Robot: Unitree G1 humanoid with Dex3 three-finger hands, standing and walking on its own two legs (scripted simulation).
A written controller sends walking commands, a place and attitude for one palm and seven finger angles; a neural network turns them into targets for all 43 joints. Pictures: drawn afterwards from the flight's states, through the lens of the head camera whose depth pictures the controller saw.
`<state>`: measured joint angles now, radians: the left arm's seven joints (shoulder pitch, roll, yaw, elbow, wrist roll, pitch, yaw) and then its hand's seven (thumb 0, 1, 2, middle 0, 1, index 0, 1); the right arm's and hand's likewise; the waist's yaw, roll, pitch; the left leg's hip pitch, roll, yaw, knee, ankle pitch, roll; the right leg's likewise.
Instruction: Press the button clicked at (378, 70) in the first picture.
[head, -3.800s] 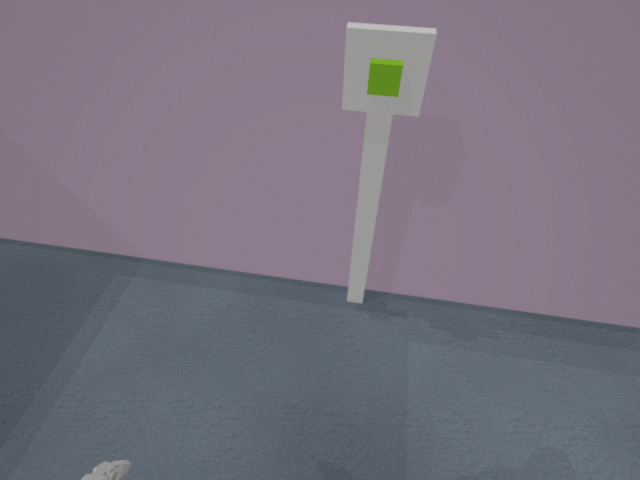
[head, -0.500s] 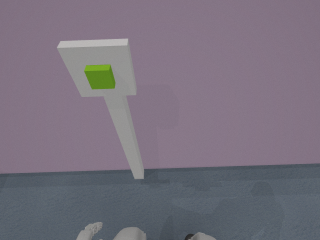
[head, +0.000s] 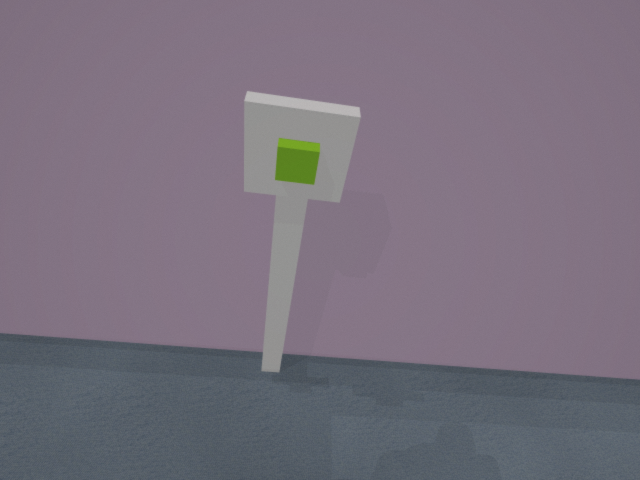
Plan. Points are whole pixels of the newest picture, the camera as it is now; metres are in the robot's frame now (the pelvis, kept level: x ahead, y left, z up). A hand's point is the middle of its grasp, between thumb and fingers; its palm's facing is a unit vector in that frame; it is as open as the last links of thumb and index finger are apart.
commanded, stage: come to a stop and stand still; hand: left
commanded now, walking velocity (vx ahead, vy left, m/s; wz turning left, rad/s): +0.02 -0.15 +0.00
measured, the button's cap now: (297, 160) +0.55 +0.09 +0.10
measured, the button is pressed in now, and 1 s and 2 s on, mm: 0 0 0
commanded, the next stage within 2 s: look again from close up in 1.68 s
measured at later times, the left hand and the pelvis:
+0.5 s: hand out of the picture +0.08 +0.11 -0.18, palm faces -0.02 -0.98 -0.21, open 7.2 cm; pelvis +0.01 -0.07 -0.01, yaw -1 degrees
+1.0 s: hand out of the picture -0.03 +0.05 -0.19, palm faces +0.08 -0.98 -0.17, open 7.3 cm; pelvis +0.01 -0.11 -0.01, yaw +0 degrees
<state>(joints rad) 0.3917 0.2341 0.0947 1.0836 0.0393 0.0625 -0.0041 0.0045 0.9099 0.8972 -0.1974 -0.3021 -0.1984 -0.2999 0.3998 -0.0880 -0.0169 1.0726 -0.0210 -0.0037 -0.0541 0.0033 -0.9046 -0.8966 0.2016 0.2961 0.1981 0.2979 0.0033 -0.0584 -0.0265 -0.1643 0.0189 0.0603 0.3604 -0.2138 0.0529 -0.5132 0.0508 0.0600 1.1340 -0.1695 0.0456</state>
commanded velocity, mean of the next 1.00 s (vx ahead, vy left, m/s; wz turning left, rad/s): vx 0.00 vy -0.02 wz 0.00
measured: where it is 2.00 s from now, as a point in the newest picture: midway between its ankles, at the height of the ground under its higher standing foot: outside the picture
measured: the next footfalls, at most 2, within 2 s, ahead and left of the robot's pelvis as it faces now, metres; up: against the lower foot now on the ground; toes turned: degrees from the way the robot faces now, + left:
right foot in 0.46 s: +0.04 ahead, -0.19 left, +0.00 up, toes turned -5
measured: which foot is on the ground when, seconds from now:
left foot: down 0.00-1.00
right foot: up 0.00-0.44, down 0.46-1.00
